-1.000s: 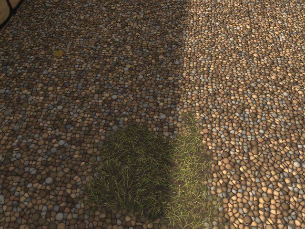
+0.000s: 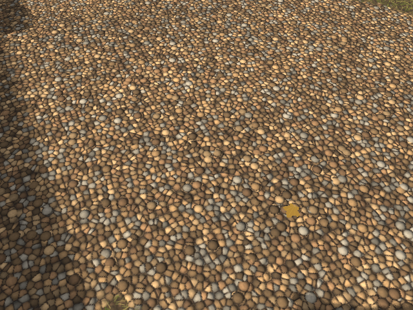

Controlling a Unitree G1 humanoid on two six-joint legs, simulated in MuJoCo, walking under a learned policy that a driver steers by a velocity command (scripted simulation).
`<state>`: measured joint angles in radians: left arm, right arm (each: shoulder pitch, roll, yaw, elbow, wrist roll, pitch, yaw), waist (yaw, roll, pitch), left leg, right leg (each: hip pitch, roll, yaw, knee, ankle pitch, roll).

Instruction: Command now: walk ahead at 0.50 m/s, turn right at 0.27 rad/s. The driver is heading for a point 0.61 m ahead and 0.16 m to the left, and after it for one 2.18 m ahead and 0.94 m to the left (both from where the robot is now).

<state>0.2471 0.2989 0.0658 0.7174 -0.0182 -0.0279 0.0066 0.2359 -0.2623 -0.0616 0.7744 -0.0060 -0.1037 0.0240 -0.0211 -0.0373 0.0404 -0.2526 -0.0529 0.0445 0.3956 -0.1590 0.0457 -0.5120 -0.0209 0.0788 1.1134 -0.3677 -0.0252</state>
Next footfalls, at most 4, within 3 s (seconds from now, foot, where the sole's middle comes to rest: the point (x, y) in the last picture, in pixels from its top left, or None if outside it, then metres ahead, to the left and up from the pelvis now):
0.30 right None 0.31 -0.17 -0.78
0.76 left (188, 307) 0.49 0.07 -0.78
1.18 right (257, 288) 0.54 -0.15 -0.78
1.62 left None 0.36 0.05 -0.78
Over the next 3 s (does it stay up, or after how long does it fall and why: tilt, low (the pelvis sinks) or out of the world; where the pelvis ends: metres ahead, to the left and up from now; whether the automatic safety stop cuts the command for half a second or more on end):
stays up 0.86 0.36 -0.02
